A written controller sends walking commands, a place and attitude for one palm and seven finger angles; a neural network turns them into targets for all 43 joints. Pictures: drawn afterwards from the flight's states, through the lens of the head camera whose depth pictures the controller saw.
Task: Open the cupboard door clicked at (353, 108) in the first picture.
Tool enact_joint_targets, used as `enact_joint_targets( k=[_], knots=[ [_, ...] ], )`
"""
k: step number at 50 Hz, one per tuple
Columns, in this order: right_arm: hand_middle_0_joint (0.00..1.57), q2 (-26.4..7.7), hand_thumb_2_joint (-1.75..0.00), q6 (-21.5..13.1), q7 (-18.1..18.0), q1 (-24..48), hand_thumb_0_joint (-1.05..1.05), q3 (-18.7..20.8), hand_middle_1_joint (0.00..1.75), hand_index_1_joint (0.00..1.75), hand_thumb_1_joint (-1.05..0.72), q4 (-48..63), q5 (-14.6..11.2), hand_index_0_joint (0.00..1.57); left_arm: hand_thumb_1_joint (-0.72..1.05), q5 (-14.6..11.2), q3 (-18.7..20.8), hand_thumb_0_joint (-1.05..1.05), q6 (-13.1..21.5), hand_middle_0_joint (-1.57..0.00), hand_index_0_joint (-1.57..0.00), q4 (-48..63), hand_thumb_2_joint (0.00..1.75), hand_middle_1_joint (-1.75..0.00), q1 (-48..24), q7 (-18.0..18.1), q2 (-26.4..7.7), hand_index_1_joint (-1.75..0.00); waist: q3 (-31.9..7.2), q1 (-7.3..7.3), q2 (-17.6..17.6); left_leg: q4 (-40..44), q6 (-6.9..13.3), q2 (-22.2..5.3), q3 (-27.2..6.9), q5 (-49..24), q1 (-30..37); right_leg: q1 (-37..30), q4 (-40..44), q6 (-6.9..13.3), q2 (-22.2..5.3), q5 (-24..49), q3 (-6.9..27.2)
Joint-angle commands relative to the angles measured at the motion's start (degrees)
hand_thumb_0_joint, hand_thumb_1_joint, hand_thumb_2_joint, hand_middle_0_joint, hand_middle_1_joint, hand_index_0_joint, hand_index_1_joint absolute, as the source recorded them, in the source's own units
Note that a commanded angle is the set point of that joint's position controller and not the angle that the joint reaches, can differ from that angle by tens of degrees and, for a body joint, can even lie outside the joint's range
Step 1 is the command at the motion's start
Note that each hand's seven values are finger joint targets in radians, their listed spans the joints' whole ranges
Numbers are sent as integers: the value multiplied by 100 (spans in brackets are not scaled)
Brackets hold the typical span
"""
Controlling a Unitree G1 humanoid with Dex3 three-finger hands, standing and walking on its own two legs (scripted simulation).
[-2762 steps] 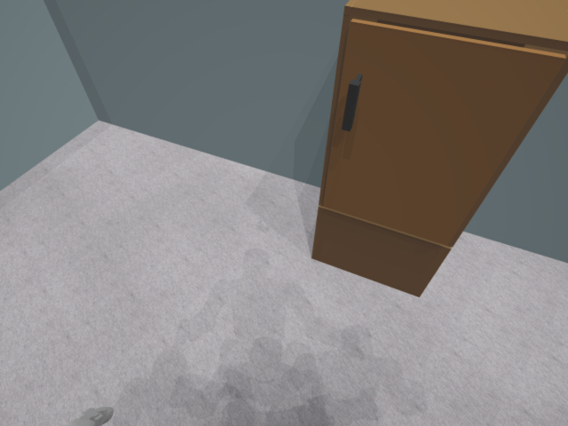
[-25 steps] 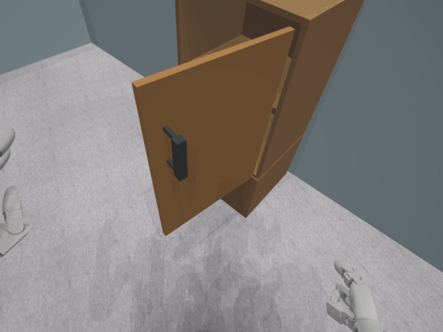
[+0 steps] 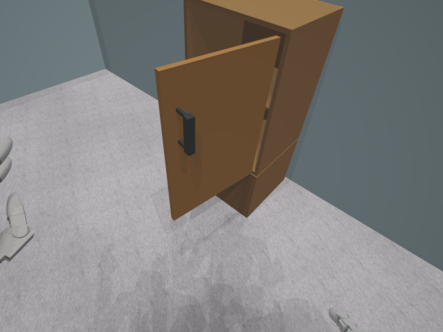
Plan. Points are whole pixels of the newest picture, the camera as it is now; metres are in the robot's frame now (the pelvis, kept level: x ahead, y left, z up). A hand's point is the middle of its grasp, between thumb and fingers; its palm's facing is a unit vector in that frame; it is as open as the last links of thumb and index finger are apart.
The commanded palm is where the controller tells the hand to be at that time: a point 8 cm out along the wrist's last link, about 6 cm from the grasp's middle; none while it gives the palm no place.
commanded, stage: stop stepping back and stand still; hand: left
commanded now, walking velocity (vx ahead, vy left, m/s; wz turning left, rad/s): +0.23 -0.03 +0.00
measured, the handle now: (184, 131) +0.59 +0.15 +0.03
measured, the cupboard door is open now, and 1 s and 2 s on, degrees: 81 81 81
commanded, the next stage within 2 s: let the arm hang, fingers relaxed in 1.46 s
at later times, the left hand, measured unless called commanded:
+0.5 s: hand (24, 264) +0.15 +0.25 +0.17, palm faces +0.47 -0.75 -0.46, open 7.4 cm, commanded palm +0.09 +0.28 +0.18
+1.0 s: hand (4, 263) +0.15 +0.28 +0.16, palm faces +0.39 -0.79 -0.48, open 7.4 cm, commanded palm +0.09 +0.32 +0.18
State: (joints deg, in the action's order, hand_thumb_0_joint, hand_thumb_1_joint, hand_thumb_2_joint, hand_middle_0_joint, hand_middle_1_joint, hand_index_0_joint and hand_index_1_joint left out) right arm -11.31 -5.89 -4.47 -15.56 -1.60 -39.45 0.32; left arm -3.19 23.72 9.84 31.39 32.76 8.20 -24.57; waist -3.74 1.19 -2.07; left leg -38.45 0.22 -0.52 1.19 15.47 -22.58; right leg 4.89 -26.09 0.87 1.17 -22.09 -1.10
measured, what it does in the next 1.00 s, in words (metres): steps on the spot: left foot, then left foot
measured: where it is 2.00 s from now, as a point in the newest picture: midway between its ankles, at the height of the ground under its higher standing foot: outside the picture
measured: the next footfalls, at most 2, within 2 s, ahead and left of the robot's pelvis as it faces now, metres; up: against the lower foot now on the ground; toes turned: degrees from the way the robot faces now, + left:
left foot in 0.02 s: +0.06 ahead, +0.11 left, +0.00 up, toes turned +2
left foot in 0.58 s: +0.01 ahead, +0.14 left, +0.00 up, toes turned +5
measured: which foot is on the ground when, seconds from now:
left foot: up 0.00-0.00, down 0.02-0.26, up 0.28-0.56, down 0.58-1.00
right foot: down 0.00-1.00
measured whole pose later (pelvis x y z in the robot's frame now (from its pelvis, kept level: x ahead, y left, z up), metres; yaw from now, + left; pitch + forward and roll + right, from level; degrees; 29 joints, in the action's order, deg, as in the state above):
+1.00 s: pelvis -0.05 +0.02 +0.01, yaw +0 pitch -1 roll +0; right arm -11.1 -5.9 -4.2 -11.3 -1.4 -34.1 0.4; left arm -2.7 23.0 10.0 26.9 32.5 7.8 -22.9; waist 2.3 0.3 0.2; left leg -26.7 0.0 -2.4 4.2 12.9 -13.2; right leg 11.2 -25.2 1.1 0.0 -13.4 -4.8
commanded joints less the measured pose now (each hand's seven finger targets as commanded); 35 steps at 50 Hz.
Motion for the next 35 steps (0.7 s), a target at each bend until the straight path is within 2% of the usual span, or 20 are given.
enact_joint_targets(
  k=[1, 2, 3, 4, 5, 6, 8, 10, 11, 12, 13, 14, 16, 19, 24, 26, 27, 29, 31, 35],
  knots=[
    [20, -881, -90, -441, -212, 769, 0, 327, 30, 30, -90, 1062, -64, 20, 90, 105, 588, 0, 335, -20, -20, 653, 90, -30, -1072, 151, -966, -30, 338, -202, 1073, 1497, 495, -661, -748, -552, 1390, 1425, -600, 20, -454, 957, 68],
    [20, -924, -90, -461, -200, 682, 0, 340, 30, 30, -90, 1123, -92, 20, 90, 96, 654, 0, 360, -20, -20, 658, 90, -30, -958, 169, -1003, -30, 135, -188, 1071, 1416, 731, -1068, -1426, -1384, 1658, 1624, -1067, -125, -163, 1018, -109],
    [20, -800, -90, -538, -174, 644, 0, 274, 30, 30, -90, 996, 16, 20, 90, 83, 791, 0, 450, -20, -20, 897, 90, -30, -901, 126, -1214, -30, -87, -275, 1673, 1924, 864, -1307, -2147, -1388, 1908, 2014, -1707, -144, -32, -128, -216],
    [20, -756, -90, -614, -131, 701, 0, 289, 30, 30, -90, 984, 72, 20, 90, 113, 679, 0, 490, -20, -20, 1127, 90, -30, -1016, 98, -1103, -30, 25, -284, 1546, 2475, 956, -1573, -2623, -674, 1447, 1891, -2381, -142, 3, -1051, -68],
    [20, -767, -90, -675, -86, 702, 0, 313, 30, 30, -90, 975, 73, 20, 90, 133, 721, 0, 500, -20, -20, 1172, 90, -30, -894, 114, -1099, -30, 122, -232, 1375, 2627, 1087, -1675, -2578, 44, 1045, 1726, -2563, -98, -121, -1014, 123],
    [20, -763, -90, -705, -38, 703, 0, 328, 30, 30, -90, 981, 44, 20, 90, 125, 702, 0, 466, -20, -20, 1153, 90, -30, -633, 122, -1011, -30, 197, -201, 1263, 2659, 1058, -1548, -2179, 416, 772, 1516, -2347, -86, -182, -782, 78],
    [20, -777, -90, -691, 7, 788, 0, 327, 30, 30, -90, 1063, 33, 20, 90, 90, 836, 0, 409, -20, -20, 1163, 90, -30, -119, 148, -1064, -30, 100, -110, 1374, 2874, 763, -1191, -1334, 1277, 194, 642, -1546, -55, -78, -520, -340],
    [20, -799, -90, -557, -11, 852, 0, 339, 30, 30, -90, 1163, 45, 20, 90, 135, 830, 0, 399, -20, -20, 1017, 90, -30, 69, 168, -974, -30, 186, -109, 1647, 2729, 499, -965, -843, 2153, -703, -346, -757, 34, 33, -375, -649],
    [20, -794, -90, -460, -24, 872, 0, 363, 30, 30, -90, 1193, 50, 20, 90, 174, 891, 0, 391, -20, -20, 835, 90, -30, 105, 172, -1016, -30, 246, -84, 1325, 2141, 358, -727, -590, 2271, -1185, -724, -310, 132, -49, -426, -472],
    [20, -720, -90, -346, -29, 881, 0, 409, 30, 30, -90, 1225, 45, 20, 90, 200, 943, 0, 382, -20, -20, 614, 90, -30, 127, 156, -1088, -30, 413, -58, 237, 500, 166, -219, -142, 1952, -1501, -419, 684, 456, -651, -1107, 680],
    [20, -668, -90, -271, -15, 828, 0, 427, 30, 30, -90, 1242, 32, 20, 90, 150, 1091, 0, 363, -20, -20, 601, 90, -30, 52, 143, -1257, -30, 414, -54, -1065, -1511, 23, 176, 85, 1273, -1624, 404, 1916, 1030, -2115, -2187, 2938],
    [20, -749, -90, -346, -25, 818, 0, 445, 30, 30, -90, 1145, 45, 20, 90, 67, 987, 0, 464, -20, -20, 814, 90, -30, -527, 153, -1192, -30, 591, -139, -931, -2606, -50, 51, -191, 824, -1712, 812, 2018, 1161, -2361, -1738, 3174],
    [20, -679, -90, -391, -21, 511, 0, 401, 30, 30, -90, 942, 53, 20, 90, 121, 964, 0, 597, -20, -20, 243, 90, -30, -556, 106, -1073, -30, 528, -305, -138, -2742, -104, -263, -228, 312, -1294, 1242, 1758, 986, -1959, -1377, 1967],
    [20, -679, -90, -401, -106, 697, 0, 378, 30, 30, -90, 932, 10, 20, 90, 180, 658, 0, 626, -20, -20, -172, 90, -30, -714, 53, -887, -30, 671, -252, -246, -1731, -57, -312, 61, 12, -803, 1372, 1604, 691, -1625, -340, 1072],
    [20, -648, -90, -573, -141, 759, 0, 354, 30, 30, -90, 1026, 45, 20, 90, 204, 532, 0, 619, -20, -20, 427, 90, -30, -761, 185, -832, -30, 207, -36, -371, 616, 129, -53, 513, 35, 446, 680, 1135, 563, -1479, 449, 869],
    [20, -715, -90, -586, -116, 704, 0, 391, 30, 30, -90, 1071, 49, 20, 90, 167, 601, 0, 594, -20, -20, 643, 90, -30, -690, 222, -861, -30, 105, -57, -145, 1419, 181, -90, 345, -258, 1006, 582, 734, 298, -1199, 774, 727],
    [20, -793, -90, -572, -110, 717, 0, 444, 30, 30, -90, 1116, 38, 20, 90, 153, 635, 0, 609, -20, -20, 839, 90, -30, -715, 225, -889, -30, 20, -47, 177, 1630, 257, -340, 42, -575, 1250, 536, 390, 118, -1000, 1124, 627],
    [20, -904, -90, -518, -88, 787, 0, 491, 30, 30, -90, 1220, -34, 20, 90, 122, 716, 0, 600, -20, -20, 923, 90, -30, -653, 219, -951, -30, -158, -19, 610, 1443, 358, -832, -496, -1743, 1515, 641, -76, -113, -593, 1685, 386],
    [20, -781, -90, -460, -43, 712, 0, 421, 30, 30, -90, 1180, -35, 20, 90, 159, 770, 0, 539, -20, -20, 601, 90, -30, -355, 169, -922, -30, -158, -116, 889, 1292, 246, -629, -152, -2164, 1292, 449, -118, -60, -531, 2443, 274],
    [20, -710, -90, -403, 12, 742, 0, 403, 30, 30, -90, 1232, -65, 20, 90, 121, 730, 0, 515, -20, -20, 537, 90, -30, -257, 120, -879, -30, -286, -155, 207, 1000, 63, -423, 99, -2113, 1138, 121, 29, -11, -713, 3492, 390]
  ],
)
